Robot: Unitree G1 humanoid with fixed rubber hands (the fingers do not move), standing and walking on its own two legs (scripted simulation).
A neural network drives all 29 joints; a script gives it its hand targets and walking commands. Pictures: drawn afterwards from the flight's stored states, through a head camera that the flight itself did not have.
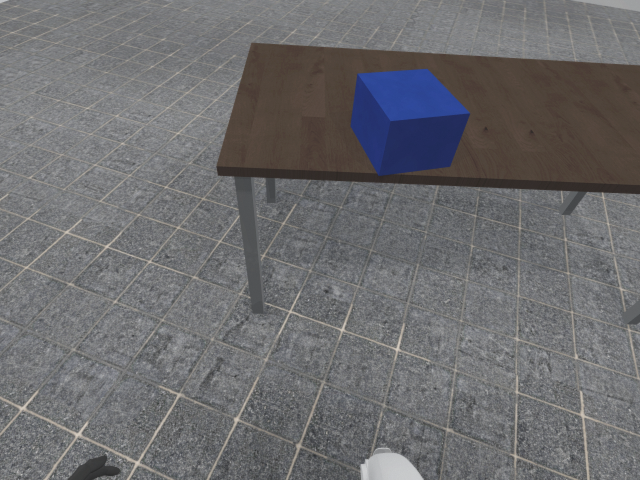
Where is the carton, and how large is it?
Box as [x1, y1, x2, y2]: [351, 69, 469, 175]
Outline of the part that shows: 427,69 357,74 351,118 351,127 378,175 436,168 450,165 469,115 469,112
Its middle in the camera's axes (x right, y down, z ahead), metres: +0.20 -0.28 +0.92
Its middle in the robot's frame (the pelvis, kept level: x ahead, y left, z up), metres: +0.89 -0.20 -0.02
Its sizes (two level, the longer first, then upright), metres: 0.209 0.182 0.140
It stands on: a table, 0.68 m high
